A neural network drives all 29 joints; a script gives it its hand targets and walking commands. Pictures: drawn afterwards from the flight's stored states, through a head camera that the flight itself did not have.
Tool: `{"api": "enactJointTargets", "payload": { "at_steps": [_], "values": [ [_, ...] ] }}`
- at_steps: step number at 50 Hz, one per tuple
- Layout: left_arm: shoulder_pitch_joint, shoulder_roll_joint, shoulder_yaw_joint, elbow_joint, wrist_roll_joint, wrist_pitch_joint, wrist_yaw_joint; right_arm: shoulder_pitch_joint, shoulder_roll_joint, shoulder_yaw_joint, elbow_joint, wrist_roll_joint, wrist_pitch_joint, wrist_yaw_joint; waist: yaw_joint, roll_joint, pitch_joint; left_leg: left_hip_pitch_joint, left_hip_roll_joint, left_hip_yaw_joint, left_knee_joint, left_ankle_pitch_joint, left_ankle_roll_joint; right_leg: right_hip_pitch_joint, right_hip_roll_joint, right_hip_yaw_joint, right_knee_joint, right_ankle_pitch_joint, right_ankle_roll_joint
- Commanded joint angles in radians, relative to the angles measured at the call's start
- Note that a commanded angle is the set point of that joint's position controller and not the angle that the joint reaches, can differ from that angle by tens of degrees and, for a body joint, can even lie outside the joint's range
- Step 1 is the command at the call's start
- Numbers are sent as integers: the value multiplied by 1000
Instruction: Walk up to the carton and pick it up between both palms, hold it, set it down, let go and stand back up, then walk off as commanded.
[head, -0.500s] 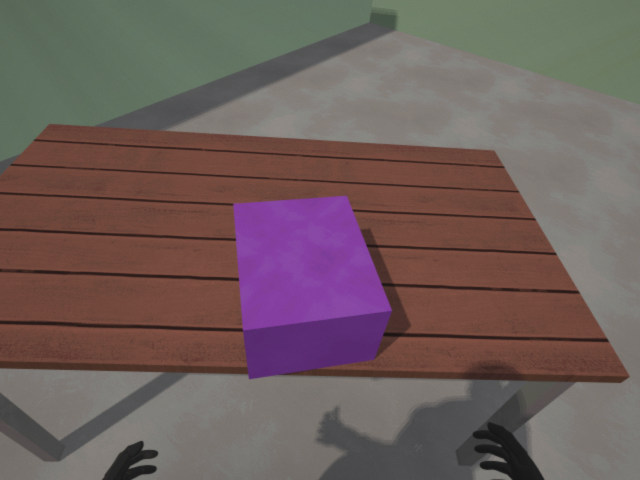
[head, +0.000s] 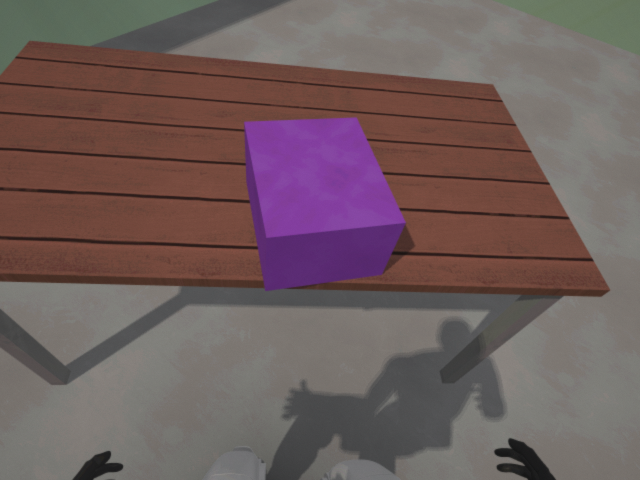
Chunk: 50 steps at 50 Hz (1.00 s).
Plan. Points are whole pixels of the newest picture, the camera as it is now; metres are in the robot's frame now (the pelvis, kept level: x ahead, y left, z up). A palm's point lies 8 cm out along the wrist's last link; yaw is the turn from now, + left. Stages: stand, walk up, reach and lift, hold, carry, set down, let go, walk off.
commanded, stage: walk off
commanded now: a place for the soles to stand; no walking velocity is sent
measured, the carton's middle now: (313, 199) +0.56 -0.02 -0.03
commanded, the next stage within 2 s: none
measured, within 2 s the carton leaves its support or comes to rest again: neither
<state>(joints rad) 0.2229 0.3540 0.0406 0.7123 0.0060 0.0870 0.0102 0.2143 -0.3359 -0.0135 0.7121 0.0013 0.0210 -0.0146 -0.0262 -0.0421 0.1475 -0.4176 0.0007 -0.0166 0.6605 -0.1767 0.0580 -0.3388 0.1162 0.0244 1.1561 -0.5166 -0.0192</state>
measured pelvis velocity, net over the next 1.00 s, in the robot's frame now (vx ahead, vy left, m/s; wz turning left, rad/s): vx -0.28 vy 0.09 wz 0.03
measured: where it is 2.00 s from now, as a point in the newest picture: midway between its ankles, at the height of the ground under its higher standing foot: outside the picture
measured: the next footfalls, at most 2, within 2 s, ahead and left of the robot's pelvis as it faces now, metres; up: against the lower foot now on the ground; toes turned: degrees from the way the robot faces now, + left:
right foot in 0.16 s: -0.04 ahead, -0.14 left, +0.00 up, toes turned +2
left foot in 0.60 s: -0.17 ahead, +0.09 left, +0.00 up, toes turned -5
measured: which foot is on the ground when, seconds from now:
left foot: down 0.00-0.18, up 0.20-0.58, down 0.60-1.00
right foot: up 0.00-0.14, down 0.16-0.62, up 0.64-1.00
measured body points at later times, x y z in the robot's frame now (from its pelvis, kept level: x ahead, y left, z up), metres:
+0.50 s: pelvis -0.16 +0.00 -0.02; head -0.13 -0.02 +0.43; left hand -0.04 +0.30 -0.11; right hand -0.05 -0.32 -0.13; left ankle -0.21 +0.10 -0.65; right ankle -0.08 -0.14 -0.72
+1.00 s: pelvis -0.28 +0.09 -0.01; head -0.25 +0.15 +0.44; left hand -0.20 +0.38 -0.16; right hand -0.18 -0.23 -0.06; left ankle -0.21 +0.10 -0.72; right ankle -0.23 -0.08 -0.65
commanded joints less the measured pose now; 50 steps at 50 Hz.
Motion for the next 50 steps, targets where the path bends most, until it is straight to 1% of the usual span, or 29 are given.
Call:
{"api": "enactJointTargets", "payload": {
  "at_steps": [1,3,5,6,7,8,9,10,11,12,15,18,21,25,27,29,30,31,32,33,35,37,39,40,43,47,48,49,50],
  "values": [
    [89,232,114,-65,20,-24,1,-3,-299,-132,-133,-50,8,-26,-21,287,-193,207,258,-382,-271,-18,197,-82,-80,120,-159,-14,10],
    [132,234,114,-43,23,-27,-5,3,-312,-137,-126,-51,12,-23,-9,266,-240,179,248,-371,-275,-52,180,-1,-88,97,-274,-32,-6],
    [161,233,119,-28,21,-34,-8,-4,-319,-145,-119,-53,22,-21,-2,340,-262,133,228,-347,-254,-29,133,80,-109,103,-444,-94,-32],
    [185,225,116,-3,18,-39,-5,-28,-319,-142,-114,-48,27,-17,22,278,-255,40,190,-307,-232,-107,116,155,-103,57,-547,-37,-39],
    [263,229,124,29,28,-40,-9,-62,-317,-141,-123,-47,31,-14,57,293,-257,-88,126,-265,-193,-292,66,260,-112,67,-632,-6,-64],
    [269,253,133,33,36,-41,-7,-61,-281,-131,-113,-40,38,-15,75,113,-220,-233,-4,-163,26,-452,18,271,-179,206,-735,-92,-104],
    [147,323,140,-18,55,-45,-4,-33,-206,-111,-111,-29,43,-23,49,-228,-130,-373,-195,-34,416,-449,-38,89,-411,537,-871,-141,-152],
    [-21,366,150,-74,67,-43,2,-19,-256,-129,-70,-46,40,-36,35,-103,-50,-257,-174,-156,546,-401,-60,-186,-503,584,-931,-191,-191],
    [-77,385,150,-92,70,-46,11,-15,-276,-135,-61,-45,46,-33,34,-64,5,-170,-174,-187,626,-381,-57,-323,-511,594,-944,-243,-220],
    [-133,358,133,-111,65,-46,16,55,-276,-131,-47,-39,51,-21,-16,-40,3,-133,-190,-188,740,-318,-43,-346,-460,512,-935,-243,-219],
    [-220,293,114,-140,48,-54,19,127,-284,-125,-35,-20,49,-7,-48,-67,-14,-152,-192,-175,764,-242,-44,-226,-341,357,-832,-124,-127],
    [-132,276,117,-151,36,-62,24,100,-254,-97,-72,-21,44,-2,2,-57,-85,-253,-172,-177,730,-267,-61,53,-361,388,-726,89,-188],
    [-83,300,125,-144,34,-64,27,70,-261,-98,-84,-29,42,-1,29,-88,-70,-229,-131,-123,599,-341,-72,110,-396,391,-707,249,-201],
    [-63,303,124,-141,31,-64,25,110,-264,-95,-81,-17,26,-1,28,-187,-131,-114,-73,-86,367,-444,-38,162,-391,322,-645,461,-195],
    [-124,307,125,-137,32,-53,18,185,-243,-96,-57,-24,20,3,-16,-207,-133,68,-34,-72,107,-403,-4,49,-352,269,-606,428,-136],
    [-126,266,114,-110,15,-36,23,266,-236,-105,-3,-27,12,6,-51,-85,-153,226,-27,-143,-173,-263,29,-87,-249,130,-387,291,-63],
    [-106,224,99,-107,14,-37,20,249,-279,-113,-18,-47,8,6,-47,98,-115,208,61,-339,-236,-205,26,-227,-137,51,-241,101,-18],
    [-83,192,98,-113,9,-30,30,174,-361,-126,-60,-58,7,0,-23,218,-114,188,267,-671,-236,-24,92,-373,-14,67,-45,-129,24],
    [-126,259,116,-133,10,-27,46,138,-417,-135,-63,-48,7,-9,-47,127,-95,80,304,-786,-284,-35,117,-334,16,224,76,-138,10],
    [-127,286,122,-106,16,-28,50,98,-421,-137,-74,-46,0,-19,-48,110,-53,43,301,-811,-334,-110,58,-299,7,267,94,-103,5],
    [-56,274,118,-41,3,-14,45,-9,-348,-126,-83,-63,-1,-27,15,79,27,47,188,-579,-313,-148,-101,-315,25,294,108,30,-9],
    [45,273,115,-21,-5,-8,44,-19,-321,-122,-71,-54,-8,-34,37,90,17,176,154,-493,-295,-99,-189,-366,43,306,91,80,-6],
    [62,268,117,-1,-7,-4,43,-13,-289,-117,-58,-49,-11,-34,36,108,-18,205,115,-429,-276,-113,-216,-334,43,288,86,110,2],
    [70,284,122,0,4,-2,38,9,-280,-125,-65,-42,-15,-39,18,107,-47,278,132,-464,-281,-123,-208,-347,58,274,103,121,11],
    [128,289,132,19,12,8,27,33,-293,-143,-48,-30,-15,-47,27,136,-54,255,107,-415,-353,-179,-297,-289,75,264,23,113,8],
    [157,296,142,21,26,18,17,21,-281,-146,-51,-19,-26,-58,25,119,-68,250,145,-438,-342,-255,-206,-271,61,248,58,116,14],
    [160,294,141,25,26,17,13,27,-279,-143,-56,-17,-32,-58,27,125,-70,249,153,-439,-366,-331,-203,-275,60,238,69,119,10],
    [200,291,140,39,27,23,8,-2,-283,-147,-54,-18,-26,-63,56,103,-69,194,137,-392,-414,-334,-256,-222,74,218,51,132,0],
    [234,294,141,43,29,25,9,-27,-273,-143,-57,-17,-24,-60,67,155,-49,134,121,-369,-444,-384,-264,-184,73,196,57,140,6]
  ]
}}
